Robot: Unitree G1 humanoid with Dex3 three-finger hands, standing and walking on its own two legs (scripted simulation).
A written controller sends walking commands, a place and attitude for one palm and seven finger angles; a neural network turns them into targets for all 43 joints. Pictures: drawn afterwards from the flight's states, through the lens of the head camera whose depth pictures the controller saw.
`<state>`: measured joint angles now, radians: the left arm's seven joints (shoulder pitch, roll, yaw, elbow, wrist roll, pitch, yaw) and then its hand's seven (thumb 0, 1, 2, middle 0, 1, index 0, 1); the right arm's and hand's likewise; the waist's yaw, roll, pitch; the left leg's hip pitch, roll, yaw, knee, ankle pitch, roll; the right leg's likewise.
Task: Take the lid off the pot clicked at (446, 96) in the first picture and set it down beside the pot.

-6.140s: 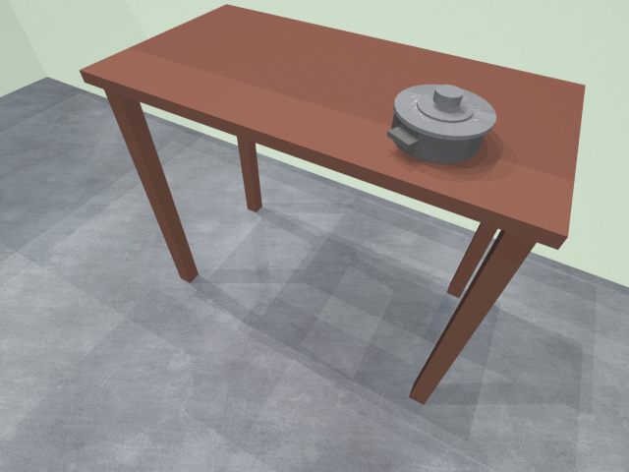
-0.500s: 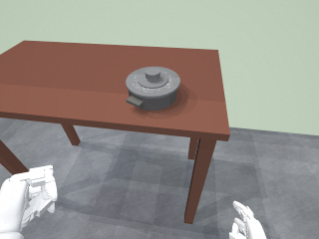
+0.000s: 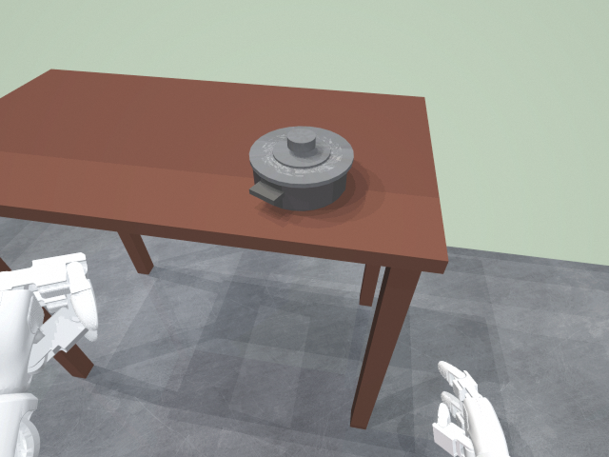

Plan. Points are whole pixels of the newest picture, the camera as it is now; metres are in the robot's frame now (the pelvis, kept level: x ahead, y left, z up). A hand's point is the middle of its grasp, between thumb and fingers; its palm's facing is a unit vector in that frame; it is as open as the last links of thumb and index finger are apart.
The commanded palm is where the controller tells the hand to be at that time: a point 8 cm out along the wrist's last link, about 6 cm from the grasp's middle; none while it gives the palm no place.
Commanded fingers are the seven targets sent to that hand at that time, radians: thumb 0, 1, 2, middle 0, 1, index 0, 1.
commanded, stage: raise the hand higher, near the body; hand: left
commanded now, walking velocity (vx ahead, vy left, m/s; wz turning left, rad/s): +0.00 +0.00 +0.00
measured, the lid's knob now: (301, 140) +0.56 +0.10 +0.15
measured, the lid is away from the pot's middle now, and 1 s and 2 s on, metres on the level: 0.00 0.00 0.00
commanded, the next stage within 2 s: reach forward and open the fingers in 0.12 s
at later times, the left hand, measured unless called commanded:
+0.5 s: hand (71, 274) +0.20 +0.26 +0.20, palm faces +0.34 -0.10 -0.94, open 2.9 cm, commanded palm +0.16 +0.26 +0.24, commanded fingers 0.00 0.50 1.22 -1.22 -0.97 -1.22 -0.97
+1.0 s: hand (91, 258) +0.23 +0.26 +0.20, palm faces -0.10 +0.00 -0.99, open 7.0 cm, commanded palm +0.20 +0.25 +0.27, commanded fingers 0.00 -0.37 1.74 -0.92 -0.08 -0.92 -0.08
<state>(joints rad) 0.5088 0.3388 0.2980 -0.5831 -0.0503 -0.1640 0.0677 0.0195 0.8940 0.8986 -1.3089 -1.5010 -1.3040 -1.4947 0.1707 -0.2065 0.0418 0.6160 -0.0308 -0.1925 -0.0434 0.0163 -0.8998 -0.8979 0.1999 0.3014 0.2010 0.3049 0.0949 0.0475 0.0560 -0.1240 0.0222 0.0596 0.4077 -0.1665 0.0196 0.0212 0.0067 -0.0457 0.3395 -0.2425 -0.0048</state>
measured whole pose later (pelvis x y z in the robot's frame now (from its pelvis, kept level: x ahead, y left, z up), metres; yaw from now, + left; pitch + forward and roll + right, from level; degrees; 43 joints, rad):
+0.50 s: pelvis -0.01 -0.01 -0.01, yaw +2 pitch -3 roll +0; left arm 0.29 0.63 0.24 -0.56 0.61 0.16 0.01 0.01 0.74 1.03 -1.28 -1.28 -1.28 -1.27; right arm 0.06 -0.30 0.02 0.59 0.01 0.08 -0.01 0.02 -0.90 -0.90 0.20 0.30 0.20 0.30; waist 0.12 0.13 0.01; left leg -0.27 0.00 0.04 0.49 -0.18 0.02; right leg -0.14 -0.01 -0.07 0.50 -0.31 -0.01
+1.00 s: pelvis -0.03 -0.01 +0.00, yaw +3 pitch -4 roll -1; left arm -0.14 0.75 0.08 -0.23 0.69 0.09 -0.49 0.01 -0.06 1.54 -1.05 -0.42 -1.05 -0.41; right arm 0.07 -0.30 0.05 0.61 0.03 0.07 -0.02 0.02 -0.90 -0.90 0.20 0.30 0.20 0.30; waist 0.10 0.15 0.03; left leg -0.22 0.00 0.02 0.39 -0.09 0.02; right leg -0.10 -0.01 -0.09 0.40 -0.23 -0.01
